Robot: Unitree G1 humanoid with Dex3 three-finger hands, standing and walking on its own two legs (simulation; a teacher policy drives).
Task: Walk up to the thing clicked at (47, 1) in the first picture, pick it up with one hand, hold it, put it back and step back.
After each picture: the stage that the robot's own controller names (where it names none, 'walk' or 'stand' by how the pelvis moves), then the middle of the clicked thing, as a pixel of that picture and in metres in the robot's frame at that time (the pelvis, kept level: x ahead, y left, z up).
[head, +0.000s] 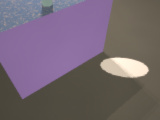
stand; out of the picture +1.02 +0.25 +0.06
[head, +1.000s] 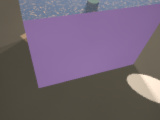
walk; out of the picture +0.95 -0.03 +0.10
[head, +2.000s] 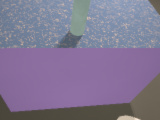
walk; (80, 9) +0.66 +0.02 +0.10
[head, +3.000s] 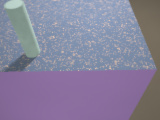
stand; (24, 31) +0.55 +0.28 +0.09
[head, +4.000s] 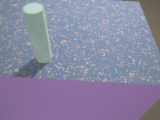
stand; (39, 36) +0.52 +0.19 +0.07
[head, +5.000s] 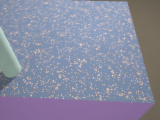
stand; (0, 50) +0.42 +0.31 +0.08
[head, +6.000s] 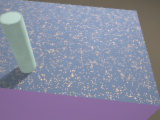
stand; (20, 46) +0.46 +0.26 +0.07
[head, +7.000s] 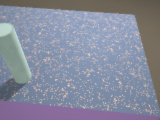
stand; (14, 57) +0.42 +0.27 +0.06
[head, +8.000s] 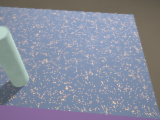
stand; (10, 60) +0.41 +0.27 +0.06
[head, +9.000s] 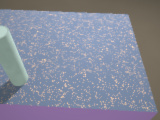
stand; (10, 59) +0.42 +0.28 +0.06
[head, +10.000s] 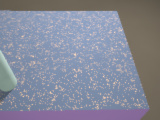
stand; out of the picture +0.39 +0.31 +0.06
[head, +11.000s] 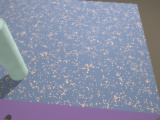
rise first; (8, 53) +0.41 +0.28 +0.06
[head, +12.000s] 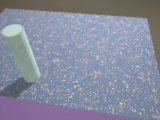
go down; (23, 56) +0.43 +0.27 +0.06
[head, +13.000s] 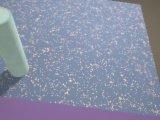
go down; (10, 48) +0.42 +0.24 +0.08
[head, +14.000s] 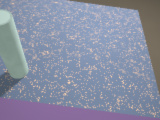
approach; (10, 49) +0.42 +0.24 +0.08
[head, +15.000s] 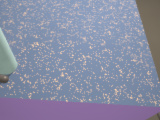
close in; out of the picture +0.42 +0.26 +0.12
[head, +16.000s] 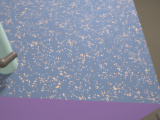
lift; out of the picture +0.43 +0.26 +0.12
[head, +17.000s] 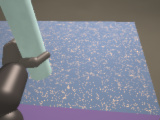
lift; (29, 39) +0.36 +0.16 +0.24
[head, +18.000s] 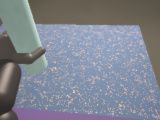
hold; (23, 33) +0.34 +0.17 +0.28
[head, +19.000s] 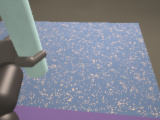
hold; (25, 37) +0.35 +0.17 +0.25
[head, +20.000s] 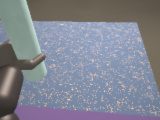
hold; (24, 41) +0.35 +0.18 +0.24
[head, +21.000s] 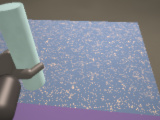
crouch; (23, 51) +0.34 +0.19 +0.21
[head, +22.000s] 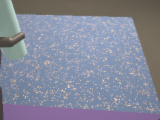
lower; (3, 20) +0.43 +0.23 +0.25
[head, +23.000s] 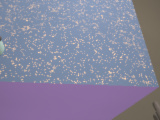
lower; out of the picture +0.47 +0.27 +0.14
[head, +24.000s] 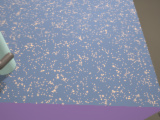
lower; out of the picture +0.42 +0.26 +0.12
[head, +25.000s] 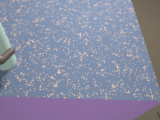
lower; out of the picture +0.44 +0.25 +0.12
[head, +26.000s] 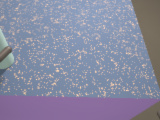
lower; out of the picture +0.44 +0.26 +0.12
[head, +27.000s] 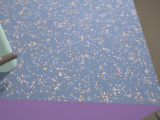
open; out of the picture +0.43 +0.26 +0.12
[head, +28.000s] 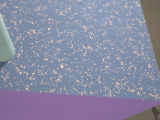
sink last; out of the picture +0.44 +0.25 +0.13
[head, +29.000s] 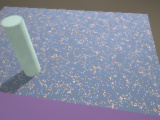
sink last; (23, 49) +0.45 +0.27 +0.10
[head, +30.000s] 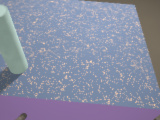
stand; (8, 44) +0.44 +0.26 +0.11
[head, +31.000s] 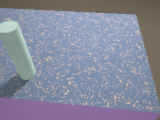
stand; (19, 53) +0.45 +0.26 +0.07
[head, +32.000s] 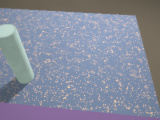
stand; (16, 57) +0.43 +0.26 +0.06
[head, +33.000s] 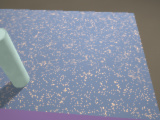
stand; (10, 61) +0.41 +0.27 +0.06
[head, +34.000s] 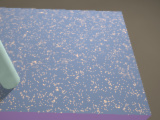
stand; out of the picture +0.40 +0.30 +0.06
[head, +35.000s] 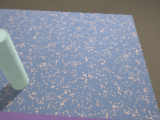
stand; (10, 63) +0.40 +0.27 +0.06
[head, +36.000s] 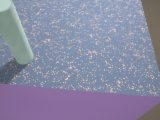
walk; (14, 36) +0.47 +0.25 +0.08
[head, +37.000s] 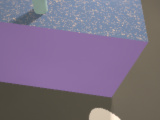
walk; out of the picture +0.76 +0.24 +0.08
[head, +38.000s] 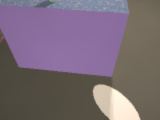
stand; out of the picture +1.13 +0.28 +0.07
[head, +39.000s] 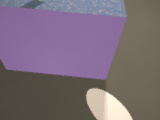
stand; out of the picture +1.02 +0.27 +0.06
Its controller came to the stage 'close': yes
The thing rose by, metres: 0.21
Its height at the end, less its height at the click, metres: +0.00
